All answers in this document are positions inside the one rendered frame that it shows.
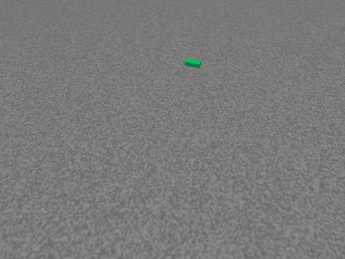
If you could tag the small box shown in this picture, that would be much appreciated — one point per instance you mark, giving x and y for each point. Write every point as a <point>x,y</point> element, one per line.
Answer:
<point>193,62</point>

